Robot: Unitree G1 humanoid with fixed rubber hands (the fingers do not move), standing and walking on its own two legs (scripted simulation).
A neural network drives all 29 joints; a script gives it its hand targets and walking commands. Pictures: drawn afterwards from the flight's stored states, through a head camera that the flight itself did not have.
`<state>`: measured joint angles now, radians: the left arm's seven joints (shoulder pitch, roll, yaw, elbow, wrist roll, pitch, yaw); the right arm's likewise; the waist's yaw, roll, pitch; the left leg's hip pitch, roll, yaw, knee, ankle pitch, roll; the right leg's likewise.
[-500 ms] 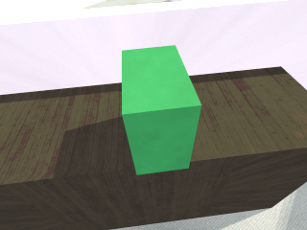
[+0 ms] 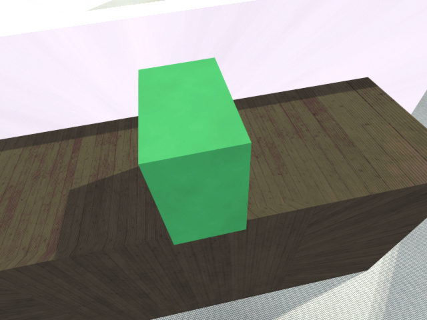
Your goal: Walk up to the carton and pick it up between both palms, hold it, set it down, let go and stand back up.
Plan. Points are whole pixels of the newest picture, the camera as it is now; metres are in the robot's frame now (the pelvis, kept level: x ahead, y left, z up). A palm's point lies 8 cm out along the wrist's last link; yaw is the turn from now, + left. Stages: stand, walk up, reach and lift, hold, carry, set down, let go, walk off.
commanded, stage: walk up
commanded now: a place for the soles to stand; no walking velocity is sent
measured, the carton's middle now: (194, 152) +0.45 +0.06 +0.08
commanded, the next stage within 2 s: reach and lift in 0.22 s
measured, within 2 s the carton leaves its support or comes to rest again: neither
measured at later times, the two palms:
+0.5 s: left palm out of the picture +0.16 +0.25 -0.10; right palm (348, 292) +0.21 -0.24 -0.11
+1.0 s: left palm out of the picture +0.10 +0.24 -0.05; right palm out of the picture +0.15 -0.22 -0.08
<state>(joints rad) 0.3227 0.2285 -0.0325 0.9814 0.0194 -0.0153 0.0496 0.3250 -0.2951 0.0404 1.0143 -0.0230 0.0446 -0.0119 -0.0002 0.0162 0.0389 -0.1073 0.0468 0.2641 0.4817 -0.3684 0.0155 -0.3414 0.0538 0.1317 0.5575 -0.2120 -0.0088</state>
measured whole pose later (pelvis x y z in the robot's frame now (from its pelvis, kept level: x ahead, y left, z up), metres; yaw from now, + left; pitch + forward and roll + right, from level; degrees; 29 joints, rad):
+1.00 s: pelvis -0.03 -0.05 +0.00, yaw +12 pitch -7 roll +1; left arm 0.12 0.27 0.09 0.45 0.01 0.38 -0.10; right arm 0.30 -0.06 -0.03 0.34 -0.05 0.17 -0.11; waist -0.04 0.04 0.12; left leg -0.10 0.07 0.05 0.54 -0.32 -0.01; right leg -0.21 0.02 -0.08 0.54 -0.21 -0.05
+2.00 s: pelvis +0.01 +0.01 +0.02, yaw +11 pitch -4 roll -2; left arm 0.41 0.16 -0.05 -0.04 -0.07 0.07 0.06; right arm 0.42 -0.16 -0.03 0.12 0.14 -0.14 -0.02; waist 0.02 0.01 0.07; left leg 0.05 0.02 0.09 0.29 -0.27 0.01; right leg -0.05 0.00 -0.05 0.24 -0.11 0.01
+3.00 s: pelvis +0.00 -0.01 +0.02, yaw +11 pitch -4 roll -1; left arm -0.21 0.19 0.16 -0.16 -0.10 0.61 0.01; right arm -0.21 -0.19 0.03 0.03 0.28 0.32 -0.21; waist -0.03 -0.02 0.09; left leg 0.01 0.04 0.07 0.30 -0.24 -0.01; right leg -0.08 0.01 -0.06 0.25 -0.10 -0.02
